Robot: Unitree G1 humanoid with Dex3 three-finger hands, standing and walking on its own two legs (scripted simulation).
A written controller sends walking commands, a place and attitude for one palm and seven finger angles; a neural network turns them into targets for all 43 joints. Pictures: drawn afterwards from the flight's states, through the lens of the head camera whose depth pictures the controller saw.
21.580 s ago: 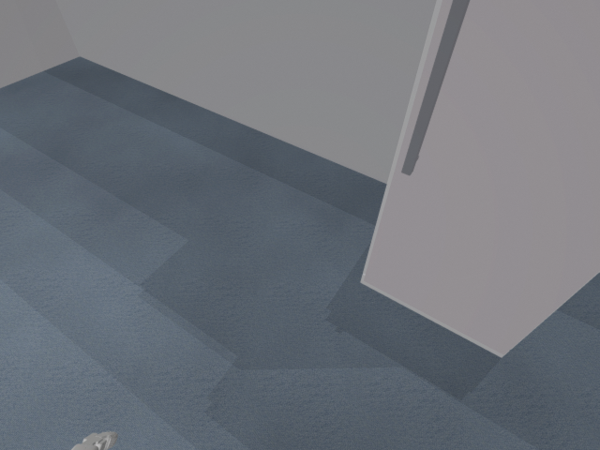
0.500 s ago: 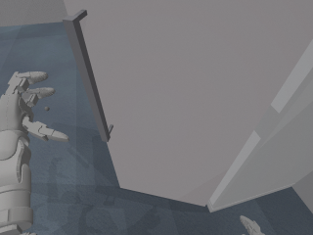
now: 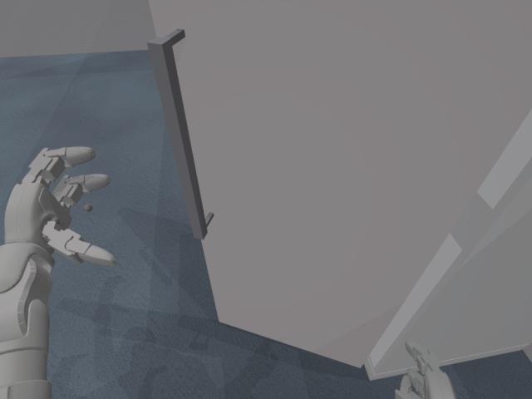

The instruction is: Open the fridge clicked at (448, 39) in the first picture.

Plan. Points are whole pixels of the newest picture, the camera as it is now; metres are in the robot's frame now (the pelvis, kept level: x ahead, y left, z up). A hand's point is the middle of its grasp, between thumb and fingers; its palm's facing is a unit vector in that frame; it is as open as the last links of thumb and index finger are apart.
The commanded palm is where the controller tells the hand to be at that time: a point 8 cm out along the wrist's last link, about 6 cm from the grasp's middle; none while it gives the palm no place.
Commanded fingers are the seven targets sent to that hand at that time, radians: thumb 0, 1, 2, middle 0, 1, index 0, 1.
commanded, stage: draw the hand back to the body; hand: left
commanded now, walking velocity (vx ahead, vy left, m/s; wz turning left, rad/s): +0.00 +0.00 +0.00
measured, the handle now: (191, 154) +0.47 +0.20 +0.12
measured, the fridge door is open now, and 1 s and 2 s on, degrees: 62 62 62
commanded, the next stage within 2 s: step back with the hand held close in 1.50 s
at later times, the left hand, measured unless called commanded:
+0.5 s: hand (79, 230) +0.25 +0.27 +0.17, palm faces +0.30 -0.94 -0.15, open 14.4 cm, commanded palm +0.21 +0.31 +0.18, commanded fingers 0.00 -0.19 0.38 -0.24 -0.94 -0.24 -0.94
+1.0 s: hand (72, 238) +0.24 +0.28 +0.16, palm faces +0.43 -0.84 -0.34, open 10.0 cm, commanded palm +0.19 +0.31 +0.18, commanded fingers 0.00 0.72 0.81 -0.21 -0.41 -0.21 -0.41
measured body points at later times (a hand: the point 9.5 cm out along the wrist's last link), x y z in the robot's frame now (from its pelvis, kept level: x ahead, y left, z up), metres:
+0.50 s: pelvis +0.01 +0.00 +0.01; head -0.02 -0.01 +0.46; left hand +0.23 +0.32 +0.18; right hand +0.21 -0.22 -0.05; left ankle +0.06 +0.12 -0.73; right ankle -0.02 -0.12 -0.73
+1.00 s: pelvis +0.03 +0.01 +0.01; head +0.00 +0.00 +0.46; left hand +0.21 +0.32 +0.18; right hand +0.20 -0.21 -0.07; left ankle +0.06 +0.12 -0.73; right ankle -0.02 -0.12 -0.73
